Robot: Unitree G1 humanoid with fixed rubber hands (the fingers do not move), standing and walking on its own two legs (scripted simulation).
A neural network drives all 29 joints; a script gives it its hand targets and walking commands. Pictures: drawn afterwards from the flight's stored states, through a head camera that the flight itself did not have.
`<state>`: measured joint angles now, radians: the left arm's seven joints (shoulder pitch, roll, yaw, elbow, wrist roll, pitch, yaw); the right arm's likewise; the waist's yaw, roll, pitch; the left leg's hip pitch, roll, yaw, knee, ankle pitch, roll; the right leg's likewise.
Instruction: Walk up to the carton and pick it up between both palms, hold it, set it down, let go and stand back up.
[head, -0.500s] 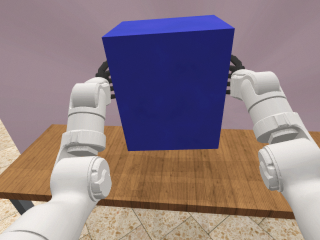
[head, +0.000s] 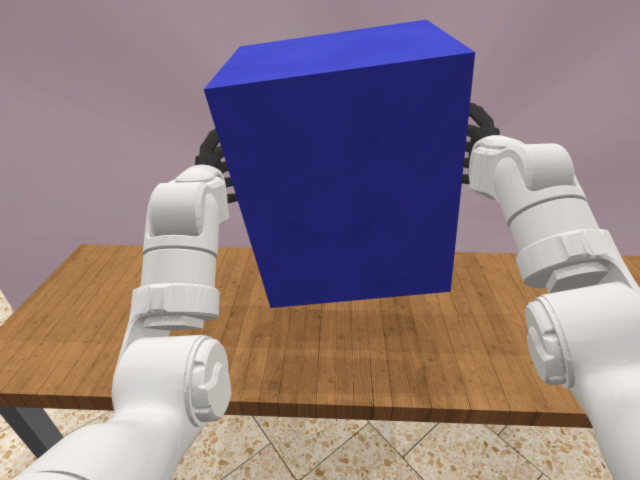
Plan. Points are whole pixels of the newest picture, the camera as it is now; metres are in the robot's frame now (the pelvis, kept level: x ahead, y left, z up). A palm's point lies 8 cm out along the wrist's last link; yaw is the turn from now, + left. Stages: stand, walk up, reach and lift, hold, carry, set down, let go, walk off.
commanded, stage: hold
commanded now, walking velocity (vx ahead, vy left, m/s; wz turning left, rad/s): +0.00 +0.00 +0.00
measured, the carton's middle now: (345, 169) +0.39 -0.02 +0.28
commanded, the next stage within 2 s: none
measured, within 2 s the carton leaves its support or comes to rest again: neither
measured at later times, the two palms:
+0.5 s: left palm (199, 172) +0.35 +0.15 +0.29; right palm (474, 159) +0.37 -0.17 +0.30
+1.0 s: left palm (215, 181) +0.36 +0.14 +0.28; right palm (487, 161) +0.37 -0.19 +0.29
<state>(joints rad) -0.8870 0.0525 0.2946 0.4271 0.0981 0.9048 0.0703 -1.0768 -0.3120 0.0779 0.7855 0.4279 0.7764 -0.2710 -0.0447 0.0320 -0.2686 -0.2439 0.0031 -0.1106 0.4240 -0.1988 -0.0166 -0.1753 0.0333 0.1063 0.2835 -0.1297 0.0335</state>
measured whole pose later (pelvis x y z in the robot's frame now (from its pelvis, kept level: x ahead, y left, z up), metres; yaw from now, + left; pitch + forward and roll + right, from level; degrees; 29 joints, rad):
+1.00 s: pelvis +0.00 +0.00 +0.00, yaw +0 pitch +1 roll -2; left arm -0.88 0.03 0.31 0.40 0.11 0.92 0.08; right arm -1.06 -0.32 0.09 0.78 0.44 0.78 -0.26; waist -0.04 0.05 -0.28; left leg -0.23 0.00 -0.10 0.42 -0.20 -0.01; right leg -0.17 0.04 0.12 0.29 -0.14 0.03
